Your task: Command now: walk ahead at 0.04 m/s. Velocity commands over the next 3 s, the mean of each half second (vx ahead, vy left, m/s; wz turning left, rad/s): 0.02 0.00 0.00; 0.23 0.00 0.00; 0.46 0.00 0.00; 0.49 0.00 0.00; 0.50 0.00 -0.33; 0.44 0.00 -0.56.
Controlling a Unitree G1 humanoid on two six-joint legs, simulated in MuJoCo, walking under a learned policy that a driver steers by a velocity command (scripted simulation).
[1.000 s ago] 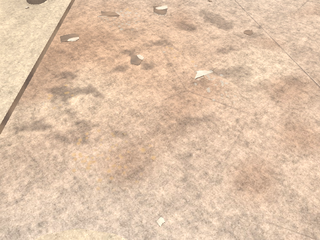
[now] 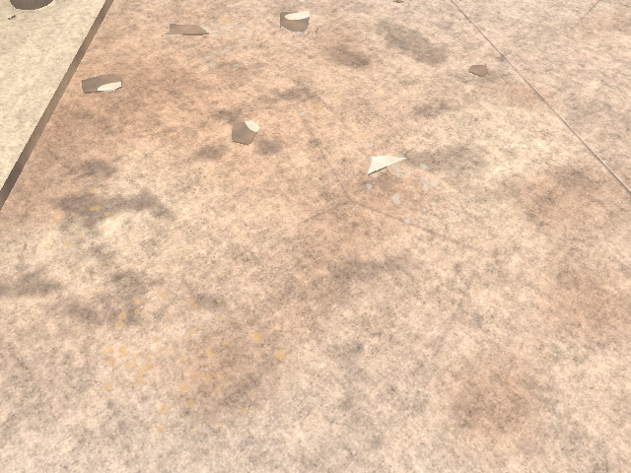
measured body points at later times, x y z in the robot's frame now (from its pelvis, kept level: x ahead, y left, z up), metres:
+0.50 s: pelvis +0.04 -0.03 +0.00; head +0.06 -0.03 +0.45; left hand +0.05 +0.21 -0.15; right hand +0.11 -0.28 -0.15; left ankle +0.06 +0.09 -0.73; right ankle +0.00 -0.14 -0.73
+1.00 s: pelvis +0.15 +0.03 +0.00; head +0.16 +0.05 +0.45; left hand +0.16 +0.29 -0.15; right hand +0.18 -0.23 -0.13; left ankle +0.14 +0.12 -0.73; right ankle +0.06 -0.12 -0.64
